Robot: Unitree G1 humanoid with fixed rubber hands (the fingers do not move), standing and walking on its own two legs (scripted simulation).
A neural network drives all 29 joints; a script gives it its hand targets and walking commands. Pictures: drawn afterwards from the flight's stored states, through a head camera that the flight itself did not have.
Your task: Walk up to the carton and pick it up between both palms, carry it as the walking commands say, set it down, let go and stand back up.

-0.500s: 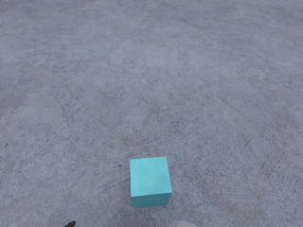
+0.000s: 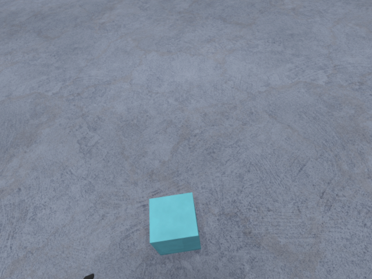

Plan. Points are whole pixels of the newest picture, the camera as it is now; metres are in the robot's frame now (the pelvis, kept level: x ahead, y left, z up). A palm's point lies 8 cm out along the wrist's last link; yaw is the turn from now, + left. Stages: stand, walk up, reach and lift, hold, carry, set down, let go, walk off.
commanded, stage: walk up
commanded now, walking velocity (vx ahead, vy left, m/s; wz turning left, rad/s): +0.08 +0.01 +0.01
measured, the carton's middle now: (176, 224) +0.44 +0.12 -0.66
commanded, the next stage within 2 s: none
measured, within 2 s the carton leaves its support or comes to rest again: neither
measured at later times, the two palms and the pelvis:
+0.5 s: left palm out of the picture +0.05 +0.28 -0.11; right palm out of the picture +0.04 -0.21 -0.15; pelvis +0.00 +0.02 +0.00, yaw +2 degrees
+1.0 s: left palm out of the picture +0.05 +0.31 -0.13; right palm out of the picture +0.07 -0.17 -0.15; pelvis +0.01 +0.07 -0.01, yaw +4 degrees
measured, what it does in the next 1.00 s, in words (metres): steps on the spot: left foot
